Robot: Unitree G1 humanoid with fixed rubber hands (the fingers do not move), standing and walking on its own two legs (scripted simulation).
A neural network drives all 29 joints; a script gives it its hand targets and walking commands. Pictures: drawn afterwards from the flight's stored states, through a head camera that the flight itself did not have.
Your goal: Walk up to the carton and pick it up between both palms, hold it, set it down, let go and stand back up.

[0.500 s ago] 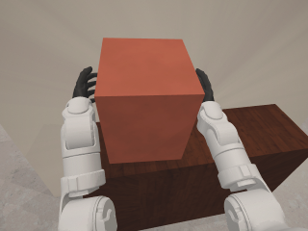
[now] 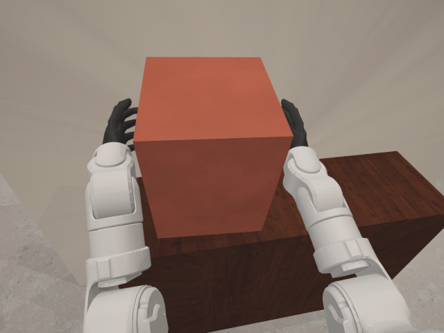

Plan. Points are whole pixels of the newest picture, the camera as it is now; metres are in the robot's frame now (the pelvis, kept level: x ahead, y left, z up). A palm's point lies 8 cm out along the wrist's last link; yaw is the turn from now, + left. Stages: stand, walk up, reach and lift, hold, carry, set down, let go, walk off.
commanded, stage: hold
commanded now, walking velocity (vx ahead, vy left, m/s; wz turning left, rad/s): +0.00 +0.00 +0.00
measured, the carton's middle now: (207, 149) +0.40 +0.01 +0.16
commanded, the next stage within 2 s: none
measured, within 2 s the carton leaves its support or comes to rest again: neither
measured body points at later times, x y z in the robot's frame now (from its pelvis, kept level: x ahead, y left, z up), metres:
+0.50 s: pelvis +0.01 +0.00 +0.00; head -0.03 +0.03 +0.45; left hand +0.39 +0.15 +0.20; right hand +0.38 -0.15 +0.19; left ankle +0.04 +0.10 -0.75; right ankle +0.03 -0.10 -0.75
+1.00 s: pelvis +0.00 +0.00 +0.00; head -0.03 +0.03 +0.45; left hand +0.38 +0.15 +0.20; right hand +0.38 -0.14 +0.19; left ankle +0.04 +0.10 -0.75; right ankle +0.03 -0.10 -0.75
